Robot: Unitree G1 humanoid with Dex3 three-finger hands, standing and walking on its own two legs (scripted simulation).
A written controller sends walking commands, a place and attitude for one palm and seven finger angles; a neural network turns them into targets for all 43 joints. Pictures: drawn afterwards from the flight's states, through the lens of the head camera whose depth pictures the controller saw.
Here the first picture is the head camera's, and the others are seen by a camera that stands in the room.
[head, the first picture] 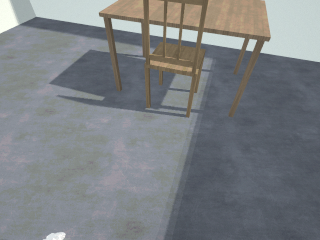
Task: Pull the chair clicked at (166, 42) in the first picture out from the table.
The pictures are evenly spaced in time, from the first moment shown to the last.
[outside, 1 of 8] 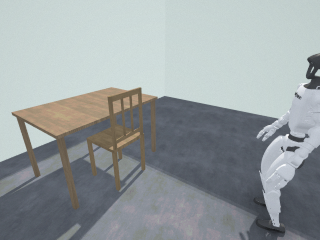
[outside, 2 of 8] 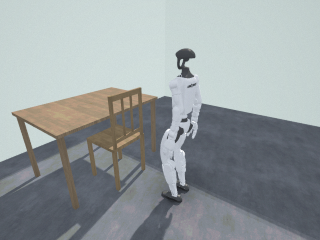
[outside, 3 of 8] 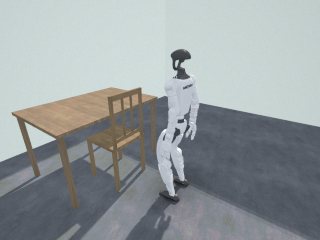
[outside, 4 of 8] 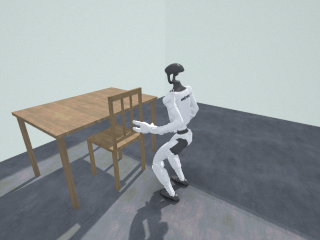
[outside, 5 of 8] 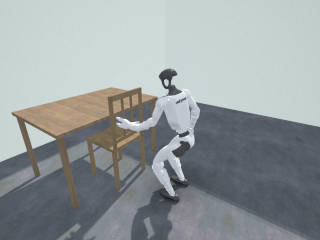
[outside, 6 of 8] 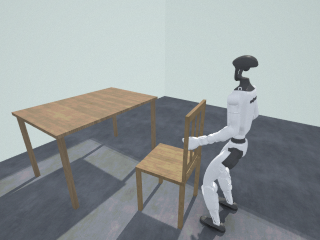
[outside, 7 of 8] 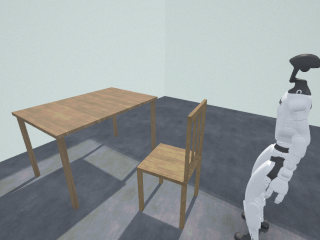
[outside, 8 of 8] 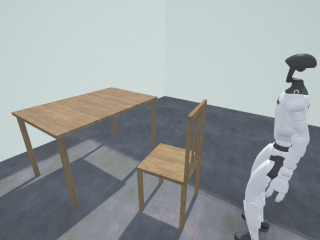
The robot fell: no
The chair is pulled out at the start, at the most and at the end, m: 0.00 0.69 0.69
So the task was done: yes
